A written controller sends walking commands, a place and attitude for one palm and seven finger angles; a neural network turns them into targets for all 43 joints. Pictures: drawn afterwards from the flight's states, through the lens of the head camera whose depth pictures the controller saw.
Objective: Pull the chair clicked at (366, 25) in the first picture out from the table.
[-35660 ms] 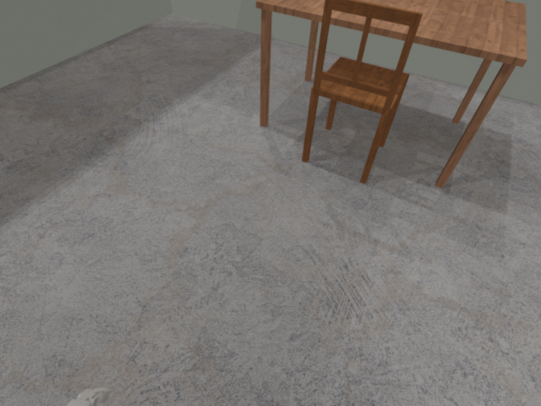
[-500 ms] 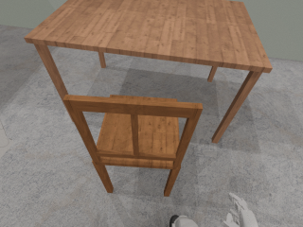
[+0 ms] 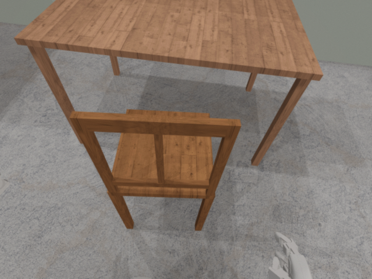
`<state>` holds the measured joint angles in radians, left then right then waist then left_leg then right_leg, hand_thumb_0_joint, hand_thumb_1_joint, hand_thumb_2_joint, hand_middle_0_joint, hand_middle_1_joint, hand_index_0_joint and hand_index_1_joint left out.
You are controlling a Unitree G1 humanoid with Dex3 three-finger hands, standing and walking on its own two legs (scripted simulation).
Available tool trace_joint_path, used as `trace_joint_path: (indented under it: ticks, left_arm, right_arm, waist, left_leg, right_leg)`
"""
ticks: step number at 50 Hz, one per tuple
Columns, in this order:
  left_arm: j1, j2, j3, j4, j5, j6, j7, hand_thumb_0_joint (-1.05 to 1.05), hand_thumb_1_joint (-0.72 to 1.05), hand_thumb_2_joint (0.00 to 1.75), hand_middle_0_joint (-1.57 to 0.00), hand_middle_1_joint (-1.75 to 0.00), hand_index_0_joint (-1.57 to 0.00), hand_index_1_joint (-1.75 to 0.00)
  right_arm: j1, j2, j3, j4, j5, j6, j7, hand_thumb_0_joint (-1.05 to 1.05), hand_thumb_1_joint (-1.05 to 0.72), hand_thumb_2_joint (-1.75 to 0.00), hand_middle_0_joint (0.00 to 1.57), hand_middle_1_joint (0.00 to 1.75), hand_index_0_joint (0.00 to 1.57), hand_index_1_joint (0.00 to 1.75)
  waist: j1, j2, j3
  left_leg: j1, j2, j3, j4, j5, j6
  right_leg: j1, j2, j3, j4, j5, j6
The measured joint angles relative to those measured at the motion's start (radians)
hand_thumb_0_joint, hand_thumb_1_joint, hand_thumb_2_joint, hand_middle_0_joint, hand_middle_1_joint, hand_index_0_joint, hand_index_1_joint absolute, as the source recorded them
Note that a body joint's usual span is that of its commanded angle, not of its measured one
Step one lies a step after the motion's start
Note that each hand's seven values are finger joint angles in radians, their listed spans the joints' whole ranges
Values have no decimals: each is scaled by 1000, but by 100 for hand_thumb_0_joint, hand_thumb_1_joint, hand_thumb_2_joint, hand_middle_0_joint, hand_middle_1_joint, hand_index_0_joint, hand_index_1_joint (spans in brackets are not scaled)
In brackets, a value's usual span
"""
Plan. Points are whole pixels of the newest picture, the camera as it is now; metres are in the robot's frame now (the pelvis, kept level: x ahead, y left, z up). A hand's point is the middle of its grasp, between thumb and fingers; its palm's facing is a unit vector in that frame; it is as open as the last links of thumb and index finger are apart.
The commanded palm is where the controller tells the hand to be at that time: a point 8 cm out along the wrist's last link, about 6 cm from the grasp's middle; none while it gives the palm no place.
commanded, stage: step back with the hand held close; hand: left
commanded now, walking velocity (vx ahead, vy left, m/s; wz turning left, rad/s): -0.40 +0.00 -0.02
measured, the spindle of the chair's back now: (159, 160) +0.42 +0.11 -0.08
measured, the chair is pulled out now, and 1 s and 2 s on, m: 0.28 0.28 0.28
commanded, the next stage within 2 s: stop stepping back and stand still in 0.20 s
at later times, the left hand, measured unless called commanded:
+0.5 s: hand out of the picture +0.08 +0.24 +0.19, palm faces +0.42 -0.75 -0.51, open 7.4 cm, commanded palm +0.02 +0.28 +0.19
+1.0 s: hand out of the picture +0.03 +0.27 +0.18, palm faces +0.44 -0.79 -0.43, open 7.4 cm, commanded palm -0.02 +0.29 +0.19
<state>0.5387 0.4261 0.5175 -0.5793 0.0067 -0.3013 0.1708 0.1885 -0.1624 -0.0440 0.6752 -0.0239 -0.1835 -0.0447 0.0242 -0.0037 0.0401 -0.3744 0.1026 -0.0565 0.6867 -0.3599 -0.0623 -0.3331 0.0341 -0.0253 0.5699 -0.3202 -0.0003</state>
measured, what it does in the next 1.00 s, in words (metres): walks backwards: left foot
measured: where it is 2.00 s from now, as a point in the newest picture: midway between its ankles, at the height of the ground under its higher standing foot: outside the picture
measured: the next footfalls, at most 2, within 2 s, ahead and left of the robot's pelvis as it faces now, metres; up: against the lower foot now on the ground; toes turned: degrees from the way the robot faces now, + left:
left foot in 0.66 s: -0.11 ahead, +0.09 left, +0.00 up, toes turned +0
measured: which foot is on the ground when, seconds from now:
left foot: down 0.00-0.46, up 0.48-0.64, down 0.66-1.00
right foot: down 0.00-1.00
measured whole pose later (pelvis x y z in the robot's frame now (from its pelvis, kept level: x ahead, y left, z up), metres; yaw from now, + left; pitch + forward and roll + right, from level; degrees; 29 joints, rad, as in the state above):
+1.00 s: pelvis -0.18 +0.00 +0.01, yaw -2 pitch -2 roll -1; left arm 0.52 0.42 0.44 -0.45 -0.02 -0.22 0.15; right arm 0.28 -0.21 0.00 0.70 0.00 -0.13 -0.06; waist 0.01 -0.03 -0.01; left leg -0.27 0.00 0.05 0.55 -0.28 0.04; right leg -0.26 -0.01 -0.06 0.53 -0.27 -0.02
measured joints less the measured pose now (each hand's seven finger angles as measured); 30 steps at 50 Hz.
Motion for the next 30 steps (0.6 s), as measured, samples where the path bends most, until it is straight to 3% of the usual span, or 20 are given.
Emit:
trace_joint_path:
  ticks: [2, 6, 8, 11, 12, 14, 17, 19, 21, 22, 24, 26, 28, 30]
  left_arm:
    - [-47, -17, -45, 17, 7, 9, -3, 1, 89, 90, -21, -30, -21, -30]
    - [-59, 4, -77, 20, 2, 30, -16, 1, 89, 90, -21, -30, -21, -30]
    - [-9, 28, -50, 6, -2, 44, -12, 1, 89, 90, -21, -30, -21, -30]
    - [69, 74, -20, -40, -17, 56, -10, 1, 89, 90, -21, -30, -21, -30]
    - [75, 99, -13, -49, -19, 53, -12, 1, 89, 90, -21, -30, -21, -30]
    - [81, 121, -7, -48, -25, 37, -16, 1, 89, 90, -21, -30, -21, -30]
    - [84, 95, -19, -43, -33, 44, -21, 1, 89, 90, -21, -30, -21, -30]
    - [71, 77, -28, -51, -36, 61, -18, 1, 89, 90, -22, -30, -22, -30]
    - [68, 69, -28, -56, -41, 68, -11, 1, 89, 90, -21, -30, -21, -30]
    - [67, 73, -21, -54, -41, 70, -6, 1, 89, 90, -21, -30, -21, -30]
    - [33, 47, -38, -14, -34, 69, -5, 1, 89, 90, -21, -30, -21, -30]
    - [-11, 19, -71, 40, -33, 85, -10, 1, 89, 90, -21, -30, -21, -30]
    - [-39, -3, -90, 88, -29, 106, -12, 1, 89, 90, -21, -30, -21, -30]
    - [-41, -20, -97, 123, -29, 119, -9, 1, 89, 90, -21, -30, -21, -30]
  right_arm:
    - [-25, -10, 7, 14, 0, 11, 3, 1, -91, -89, 20, 30, 20, 30]
    - [-54, -10, 15, -1, 10, 48, -9, 1, -91, -89, 20, 30, 20, 30]
    - [-71, -8, 25, -29, 13, 70, -21, 1, -91, -89, 20, 30, 20, 30]
    - [-72, -30, 23, -84, 16, 70, -35, 1, -91, -89, 20, 30, 20, 30]
    - [-75, -21, 10, -80, 15, 60, -39, 1, -91, -89, 20, 30, 20, 30]
    - [-81, 5, 0, -57, 17, 46, -36, 1, -91, -89, 20, 30, 20, 30]
    - [-62, 22, 8, -34, 11, 14, -24, 1, -91, -89, 20, 30, 20, 30]
    - [-34, 22, 16, -39, 20, 4, -11, 1, -91, -89, 20, 30, 20, 30]
    - [-1, 16, 32, -51, 32, 2, -2, 1, -91, -89, 20, 30, 20, 30]
    - [14, 14, 40, -56, 34, 1, -1, 1, -91, -89, 20, 30, 20, 30]
    - [14, -2, 48, -32, 33, 12, -2, 1, -90, -89, 20, 30, 20, 30]
    - [23, -13, 51, 6, 31, 32, -6, 1, -91, -89, 20, 30, 20, 30]
    - [45, -17, 56, 34, 30, 54, -8, 1, -91, -89, 20, 30, 20, 30]
    - [69, -24, 62, 38, 27, 70, -14, 1, -91, -89, 20, 30, 20, 30]
  waist:
    - [-12, 19, 35]
    - [-31, -52, 47]
    - [-51, -81, 45]
    - [-81, -63, 43]
    - [-80, -80, 49]
    - [-52, -118, 69]
    - [-30, -98, 70]
    - [-14, -69, 65]
    - [-1, -46, 47]
    - [4, -46, 35]
    - [5, -7, 35]
    - [-5, 3, 19]
    - [-9, -26, -17]
    - [-23, -51, -57]
  left_leg:
    - [-27, 1, 7, 53, 55, 11]
    - [-75, -88, 53, 197, -106, 30]
    - [-44, -95, 83, 93, -88, 35]
    - [47, -63, 92, -180, 165, 54]
    - [38, -71, 97, -175, 153, 56]
    - [36, -80, 116, -153, 134, 49]
    - [38, -46, 108, -160, 153, 36]
    - [37, -22, 97, -162, 171, 26]
    - [20, -5, 94, -129, 166, 17]
    - [3, -3, 100, -94, 148, 16]
    - [-26, 10, 80, 4, 31, 25]
    - [-47, -23, 69, 125, -36, 38]
    - [-36, -65, 94, 194, -45, 51]
    - [25, -84, 124, 133, -54, 65]
  right_leg:
    - [12, 1, -15, -35, 100, -2]
    - [-3, -65, 21, -86, 123, 3]
    - [-24, -81, 42, -104, 154, 10]
    - [-83, -71, 29, -35, 148, 25]
    - [-120, -79, 36, 44, 81, 26]
    - [-182, -67, 66, 256, -60, 16]
    - [-193, -35, 28, 411, -135, 13]
    - [-132, -39, -10, 333, -129, 11]
    - [-36, -55, -32, 163, -79, 11]
    - [18, -70, -30, 68, -46, 10]
    - [38, -51, -40, 32, 46, 4]
    - [47, -53, -46, 18, 67, -4]
    - [51, -69, -32, -20, 90, -10]
    - [48, -82, -34, -58, 106, -16]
